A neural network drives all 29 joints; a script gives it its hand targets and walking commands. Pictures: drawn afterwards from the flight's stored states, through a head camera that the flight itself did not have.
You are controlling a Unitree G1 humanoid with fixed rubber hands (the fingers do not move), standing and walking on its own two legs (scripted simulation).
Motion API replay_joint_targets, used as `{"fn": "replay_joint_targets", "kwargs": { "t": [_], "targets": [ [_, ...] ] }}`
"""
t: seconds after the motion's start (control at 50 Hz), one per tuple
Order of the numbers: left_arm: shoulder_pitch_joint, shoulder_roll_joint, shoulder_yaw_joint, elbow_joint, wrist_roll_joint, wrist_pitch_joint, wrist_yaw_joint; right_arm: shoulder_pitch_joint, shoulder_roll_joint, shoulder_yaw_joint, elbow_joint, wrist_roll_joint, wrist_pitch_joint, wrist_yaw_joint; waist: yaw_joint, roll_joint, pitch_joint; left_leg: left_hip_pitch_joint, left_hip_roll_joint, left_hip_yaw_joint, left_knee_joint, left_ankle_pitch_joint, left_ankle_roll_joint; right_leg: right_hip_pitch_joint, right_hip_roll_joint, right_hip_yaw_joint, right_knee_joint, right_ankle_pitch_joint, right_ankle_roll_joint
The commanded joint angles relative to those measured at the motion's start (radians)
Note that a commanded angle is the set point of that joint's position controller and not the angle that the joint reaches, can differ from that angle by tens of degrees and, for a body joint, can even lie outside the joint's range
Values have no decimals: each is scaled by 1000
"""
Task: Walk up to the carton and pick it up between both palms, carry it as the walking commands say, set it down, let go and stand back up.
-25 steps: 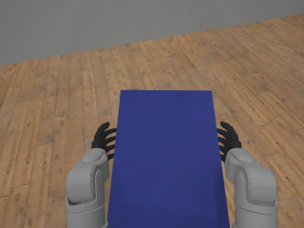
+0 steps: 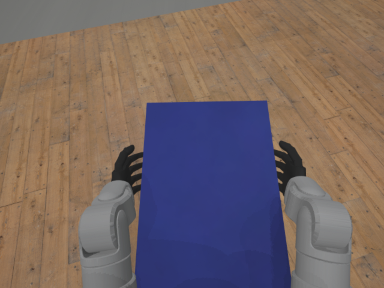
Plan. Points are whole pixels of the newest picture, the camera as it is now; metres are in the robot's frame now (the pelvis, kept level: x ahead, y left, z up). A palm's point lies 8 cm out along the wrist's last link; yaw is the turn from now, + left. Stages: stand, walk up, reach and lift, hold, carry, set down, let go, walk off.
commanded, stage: carry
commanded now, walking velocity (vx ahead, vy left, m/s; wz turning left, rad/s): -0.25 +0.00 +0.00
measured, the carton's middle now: (206, 195) +0.29 +0.01 -0.01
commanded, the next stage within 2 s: none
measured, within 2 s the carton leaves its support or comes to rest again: neither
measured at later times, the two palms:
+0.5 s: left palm out of the picture +0.11 +0.17 +0.07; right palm out of the picture +0.11 -0.13 +0.07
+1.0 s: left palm out of the picture -0.11 +0.21 +0.10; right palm out of the picture -0.09 -0.09 +0.11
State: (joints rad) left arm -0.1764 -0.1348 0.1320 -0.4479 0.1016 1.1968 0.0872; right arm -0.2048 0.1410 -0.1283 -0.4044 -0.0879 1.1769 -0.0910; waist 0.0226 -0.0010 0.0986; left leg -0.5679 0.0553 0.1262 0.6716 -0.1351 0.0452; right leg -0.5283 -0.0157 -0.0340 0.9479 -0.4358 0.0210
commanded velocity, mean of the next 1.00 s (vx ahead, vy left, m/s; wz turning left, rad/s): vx -0.25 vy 0.00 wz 0.00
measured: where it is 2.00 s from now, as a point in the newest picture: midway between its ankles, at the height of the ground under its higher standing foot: outside the picture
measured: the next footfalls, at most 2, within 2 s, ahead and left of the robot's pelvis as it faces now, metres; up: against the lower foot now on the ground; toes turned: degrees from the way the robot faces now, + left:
right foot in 0.04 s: +0.04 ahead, -0.12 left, +0.00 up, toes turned -3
left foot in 0.32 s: -0.08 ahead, +0.14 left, +0.00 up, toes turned +5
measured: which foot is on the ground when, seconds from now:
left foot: down 0.00-0.08, up 0.10-0.30, down 0.32-0.54, up 0.56-0.76, down 0.78-1.00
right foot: up 0.00-0.02, down 0.04-0.34, up 0.36-0.52, down 0.54-0.82, up 0.84-1.00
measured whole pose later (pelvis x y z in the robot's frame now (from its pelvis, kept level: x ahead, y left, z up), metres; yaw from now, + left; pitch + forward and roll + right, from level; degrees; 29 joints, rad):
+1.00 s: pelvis -0.37 +0.05 +0.01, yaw +0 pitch +0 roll -2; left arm -0.16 -0.13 0.11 -0.46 0.10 1.23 0.09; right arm -0.16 0.13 -0.12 -0.41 -0.08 1.17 -0.09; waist 0.04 -0.01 0.01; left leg -0.47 0.05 0.10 0.69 -0.23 0.05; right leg -0.51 -0.01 -0.03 1.06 -0.45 0.04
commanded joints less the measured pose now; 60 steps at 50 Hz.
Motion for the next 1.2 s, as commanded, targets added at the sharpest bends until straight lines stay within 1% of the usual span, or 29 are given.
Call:
{"fn": "replay_joint_targets", "kwargs": {
  "t": [0.0,0.02,0.04,0.06,0.1,0.12,0.22,0.26,0.3,0.32,0.34,0.44,0.48,0.5,0.52,0.54,0.6,0.7,0.72,0.76,0.78,0.84,0.92,1.0,1.04,1.08,1.1,1.12,1.18],
  "targets": [
    [-527,-833,-761,-145,-439,6,-259,-336,886,734,-22,362,25,235,-14,11,-626,282,175,-174,-82,91,13,402,-131,191,-573,149,-30],
    [-518,-820,-769,-136,-440,3,-265,-334,875,733,-57,353,14,233,-21,-235,-612,85,80,-96,61,-147,-50,495,-356,448,-538,491,-95],
    [-475,-838,-787,-154,-460,-9,-275,-307,861,737,-89,340,5,233,-3,-338,-588,6,-22,-62,247,-381,-66,432,-469,462,-515,683,-239],
    [-465,-862,-774,-127,-463,-16,-280,-412,881,752,-150,377,2,237,3,-387,-570,34,-13,-128,406,-399,-54,300,-449,450,-540,637,-262],
    [-577,-909,-773,-167,-463,-26,-273,-511,922,745,-157,408,-9,243,3,-171,-513,68,-9,-153,589,-307,-58,221,-361,344,-550,532,-219],
    [-579,-915,-761,-186,-461,-23,-272,-539,931,778,-201,429,-14,241,-5,-161,-519,52,0,-150,564,-296,-54,261,-307,283,-520,628,-185],
    [-416,-815,-706,-97,-375,-1,-238,-401,840,770,-87,407,30,237,-12,-257,-578,115,-8,-85,19,-317,-72,499,-265,173,-355,979,-148],
    [-371,-809,-679,-10,-334,8,-229,-388,837,757,-13,409,42,259,-28,-145,-560,315,46,-143,-227,39,-65,387,-213,145,-317,757,-93],
    [-353,-829,-682,35,-308,2,-220,-335,851,746,67,395,45,283,-17,217,-534,539,297,-383,-137,931,23,74,-60,7,-147,155,12],
    [-369,-861,-673,45,-319,-8,-224,-362,872,754,41,406,36,289,-25,225,-490,599,324,-331,-89,1158,88,-32,-3,-43,-34,-39,28],
    [-384,-863,-699,-8,-324,-12,-223,-364,876,754,13,411,17,297,-31,272,-515,524,305,-308,-101,994,136,-13,-15,-5,-42,-97,12],
    [-697,-919,-810,-261,-456,-22,-240,-522,941,740,-112,436,-4,276,-11,275,-466,329,240,-218,-106,485,91,172,-17,-25,-231,94,-15],
    [-681,-911,-803,-246,-469,-14,-248,-502,932,733,-121,427,-1,257,-14,58,-504,252,139,-135,22,121,9,356,-107,107,-506,462,-32],
    [-624,-869,-809,-243,-465,-14,-247,-434,909,730,-138,410,1,248,-16,-172,-551,127,41,-81,174,-178,-37,443,-317,376,-521,767,-114],
    [-537,-883,-797,-206,-467,-3,-253,-417,885,737,-162,402,7,238,-3,-291,-559,69,-21,-78,371,-493,-53,434,-431,458,-549,879,-217],
    [-510,-871,-786,-172,-474,1,-260,-346,889,715,-105,382,9,232,1,-221,-566,84,-25,-125,459,-491,-48,388,-435,431,-588,785,-260],
    [-461,-894,-747,-112,-444,-1,-271,-407,893,750,-147,391,8,237,0,-210,-567,136,15,-121,491,-371,-52,276,-340,326,-610,456,-215],
    [-499,-887,-756,-141,-420,-8,-250,-432,881,770,-141,412,14,249,-26,-217,-609,352,-16,-73,-97,-280,-24,291,-240,145,-499,338,-114],
    [-492,-875,-755,-138,-405,-7,-242,-408,892,767,-110,419,16,260,-34,-76,-574,445,21,-139,-235,-213,-9,212,-206,122,-471,265,-74],
    [-500,-860,-751,-163,-396,-16,-236,-407,884,763,-107,427,12,276,-28,298,-480,444,413,-568,-357,133,146,-32,1,-62,-74,-54,41],
    [-555,-885,-771,-216,-425,-26,-232,-415,910,767,-128,442,-2,290,-34,301,-466,320,410,-449,-299,277,218,-19,-15,62,122,-90,25],
    [-610,-901,-817,-259,-444,-19,-238,-446,921,742,-142,434,-1,276,-27,219,-432,171,292,-326,-291,166,178,27,5,48,326,1,-2],
    [-471,-843,-773,-80,-412,20,-238,-351,835,690,-31,374,34,265,-22,197,-457,409,260,-238,-212,397,129,-15,9,-15,73,-64,41],
    [-446,-828,-773,-20,-424,34,-254,-227,800,646,77,297,45,250,-23,217,-491,518,261,-291,-235,253,120,108,41,-45,-349,-126,33],
    [-523,-866,-794,-40,-458,22,-269,-300,810,660,42,299,26,249,-18,178,-529,433,219,-243,-218,128,42,319,-3,-19,-615,102,21],
    [-536,-850,-790,-29,-461,15,-272,-320,828,687,15,311,19,243,-26,-235,-489,71,57,-98,-37,-161,-63,507,-284,363,-640,302,-63],
    [-533,-880,-792,-78,-474,-7,-278,-394,844,721,-73,345,12,248,3,-384,-430,17,-26,-30,200,-392,-96,331,-455,435,-630,449,-224],
    [-562,-910,-785,-81,-487,-15,-279,-542,885,759,-155,407,9,254,11,-382,-354,91,-20,-134,440,-396,-65,88,-471,449,-678,369,-277],
    [-612,-954,-748,-145,-466,-19,-267,-642,941,797,-234,473,-4,257,2,-110,-331,44,-11,-163,597,-272,-82,134,-306,225,-644,277,-191]
  ]
}}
